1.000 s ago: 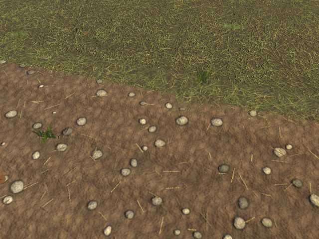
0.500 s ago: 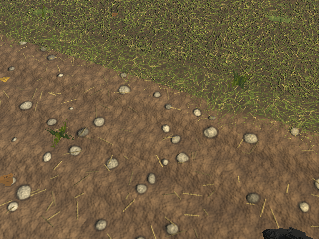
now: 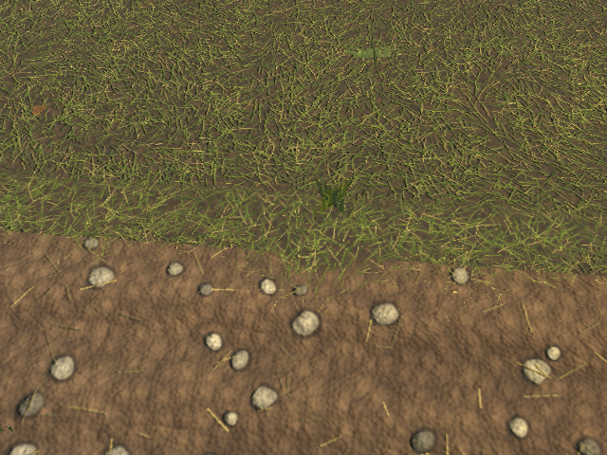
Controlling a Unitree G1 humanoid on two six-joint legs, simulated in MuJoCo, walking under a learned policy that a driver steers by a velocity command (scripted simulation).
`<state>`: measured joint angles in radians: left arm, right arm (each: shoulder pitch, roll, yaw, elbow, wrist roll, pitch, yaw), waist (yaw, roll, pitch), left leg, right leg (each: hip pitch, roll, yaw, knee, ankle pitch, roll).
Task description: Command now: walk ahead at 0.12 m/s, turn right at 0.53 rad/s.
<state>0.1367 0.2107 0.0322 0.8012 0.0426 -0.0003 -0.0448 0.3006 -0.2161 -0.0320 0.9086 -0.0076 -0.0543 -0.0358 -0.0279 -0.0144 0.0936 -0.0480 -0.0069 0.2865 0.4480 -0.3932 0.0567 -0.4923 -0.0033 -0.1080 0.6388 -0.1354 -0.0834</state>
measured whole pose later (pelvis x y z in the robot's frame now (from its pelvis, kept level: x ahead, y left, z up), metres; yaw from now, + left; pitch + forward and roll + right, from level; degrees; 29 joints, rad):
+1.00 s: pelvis +0.24 -0.08 -0.01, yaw -34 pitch +3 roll +0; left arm 0.01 0.25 0.03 0.67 0.07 -0.04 -0.06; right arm 0.47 -0.23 -0.03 0.91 0.00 -0.06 -0.01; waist -0.08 -0.02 0.06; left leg 0.01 0.09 0.17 0.62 -0.49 -0.03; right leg -0.49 0.04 -0.07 0.56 -0.08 -0.10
